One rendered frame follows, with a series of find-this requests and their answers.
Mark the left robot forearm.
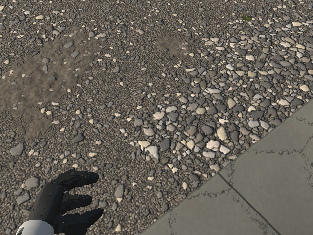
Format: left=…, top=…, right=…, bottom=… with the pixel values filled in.
left=16, top=219, right=54, bottom=235

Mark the left robot hand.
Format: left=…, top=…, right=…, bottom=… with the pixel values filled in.
left=28, top=168, right=104, bottom=235

